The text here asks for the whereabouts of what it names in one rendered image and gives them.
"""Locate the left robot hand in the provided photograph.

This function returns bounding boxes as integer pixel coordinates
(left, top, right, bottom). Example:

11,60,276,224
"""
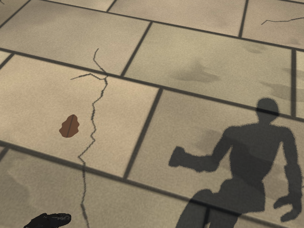
24,213,71,228

